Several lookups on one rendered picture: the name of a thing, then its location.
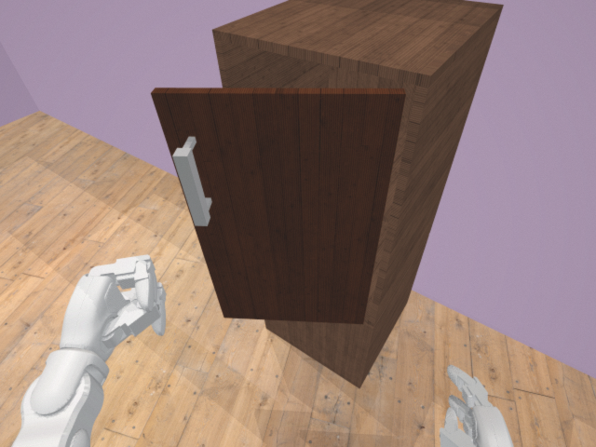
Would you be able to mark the left robot hand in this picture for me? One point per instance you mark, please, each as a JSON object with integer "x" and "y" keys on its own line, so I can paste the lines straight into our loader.
{"x": 89, "y": 318}

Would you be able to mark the cupboard door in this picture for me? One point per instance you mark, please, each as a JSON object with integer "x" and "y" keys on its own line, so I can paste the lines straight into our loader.
{"x": 298, "y": 179}

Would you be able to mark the robot left forearm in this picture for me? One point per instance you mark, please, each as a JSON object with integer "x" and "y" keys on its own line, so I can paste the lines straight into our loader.
{"x": 61, "y": 405}

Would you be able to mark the right robot hand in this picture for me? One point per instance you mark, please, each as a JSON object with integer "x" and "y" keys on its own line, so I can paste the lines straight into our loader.
{"x": 484, "y": 424}

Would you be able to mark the handle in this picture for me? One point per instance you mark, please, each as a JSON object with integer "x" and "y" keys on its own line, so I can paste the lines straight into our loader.
{"x": 185, "y": 163}

